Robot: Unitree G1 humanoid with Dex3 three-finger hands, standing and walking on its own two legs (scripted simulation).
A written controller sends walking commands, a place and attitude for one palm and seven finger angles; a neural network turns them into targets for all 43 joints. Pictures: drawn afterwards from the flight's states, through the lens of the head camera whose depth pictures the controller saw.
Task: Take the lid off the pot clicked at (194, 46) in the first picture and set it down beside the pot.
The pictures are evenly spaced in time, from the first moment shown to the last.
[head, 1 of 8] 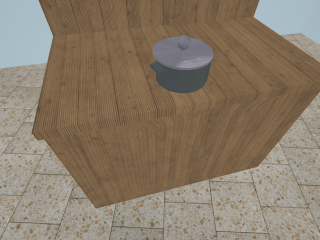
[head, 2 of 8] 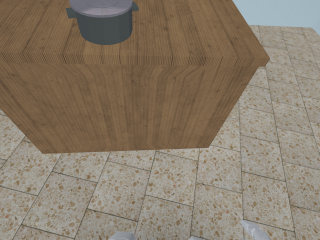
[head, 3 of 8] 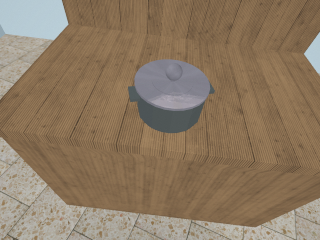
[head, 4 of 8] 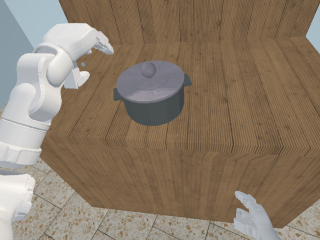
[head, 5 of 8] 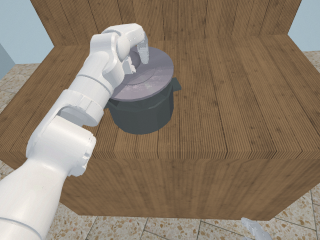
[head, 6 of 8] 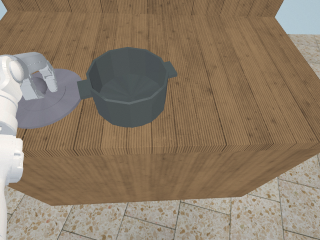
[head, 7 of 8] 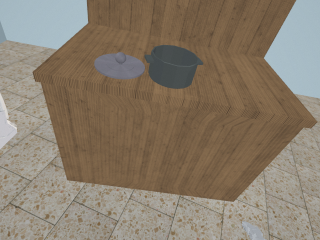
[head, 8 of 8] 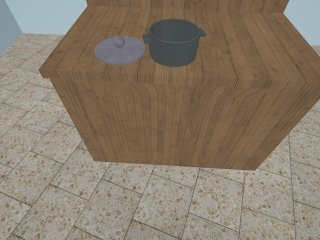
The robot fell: no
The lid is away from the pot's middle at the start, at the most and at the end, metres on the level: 0.00 0.25 0.22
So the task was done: yes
